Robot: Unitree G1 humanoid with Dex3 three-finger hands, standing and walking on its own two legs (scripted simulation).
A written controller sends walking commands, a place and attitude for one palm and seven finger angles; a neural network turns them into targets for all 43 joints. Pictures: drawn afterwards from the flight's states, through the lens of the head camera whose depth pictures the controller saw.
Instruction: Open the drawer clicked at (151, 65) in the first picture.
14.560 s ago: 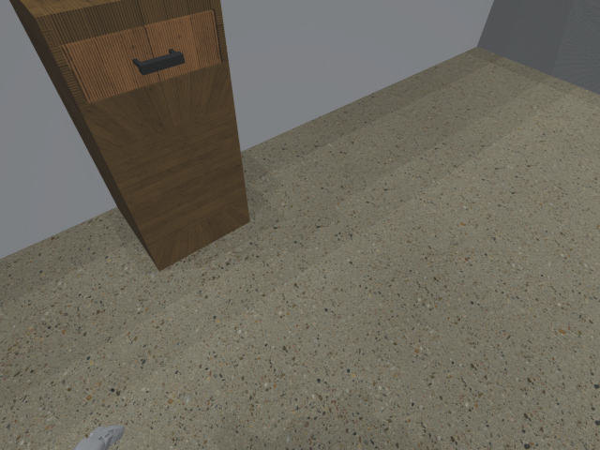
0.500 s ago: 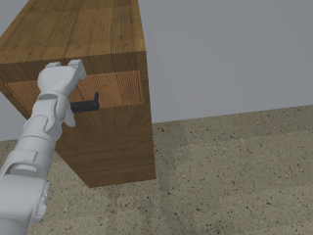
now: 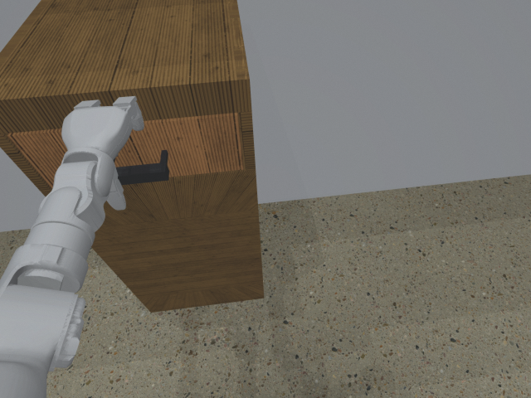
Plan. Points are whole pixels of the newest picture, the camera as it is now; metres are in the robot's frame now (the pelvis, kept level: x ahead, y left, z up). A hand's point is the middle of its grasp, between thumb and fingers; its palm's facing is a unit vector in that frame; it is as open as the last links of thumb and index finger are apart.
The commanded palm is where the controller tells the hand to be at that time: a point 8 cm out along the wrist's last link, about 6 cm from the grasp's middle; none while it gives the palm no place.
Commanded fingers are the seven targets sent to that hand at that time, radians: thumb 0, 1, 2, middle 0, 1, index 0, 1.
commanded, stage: move the hooked fingers above the handle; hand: left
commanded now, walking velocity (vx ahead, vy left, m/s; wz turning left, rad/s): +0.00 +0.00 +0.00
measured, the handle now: (136, 166) +0.49 +0.25 +0.05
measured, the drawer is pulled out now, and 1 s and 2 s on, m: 0.00 0.00 0.00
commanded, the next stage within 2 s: lower the fingers behind the handle in 1.80 s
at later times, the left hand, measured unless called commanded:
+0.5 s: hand (136, 163) +0.46 +0.23 +0.10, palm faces +0.06 -0.02 -1.00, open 13.8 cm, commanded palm +0.43 +0.27 +0.17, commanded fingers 0.00 -0.50 0.30 -0.30 -1.20 -0.30 -1.20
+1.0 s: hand (126, 177) +0.43 +0.24 +0.09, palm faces -0.07 -0.02 -1.00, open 13.8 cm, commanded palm +0.43 +0.26 +0.17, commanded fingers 0.00 -0.50 0.30 -0.30 -1.20 -0.30 -1.20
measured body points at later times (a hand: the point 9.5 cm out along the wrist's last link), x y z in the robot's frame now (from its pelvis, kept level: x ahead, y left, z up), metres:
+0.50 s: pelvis +0.00 -0.01 +0.00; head +0.05 -0.03 +0.45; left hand +0.45 +0.23 +0.15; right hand +0.07 -0.28 -0.14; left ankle -0.01 +0.09 -0.73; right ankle -0.01 -0.11 -0.73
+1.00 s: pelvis +0.01 -0.01 +0.00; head +0.05 -0.02 +0.45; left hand +0.43 +0.24 +0.14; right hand +0.10 -0.29 -0.12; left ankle -0.01 +0.09 -0.73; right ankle -0.01 -0.11 -0.73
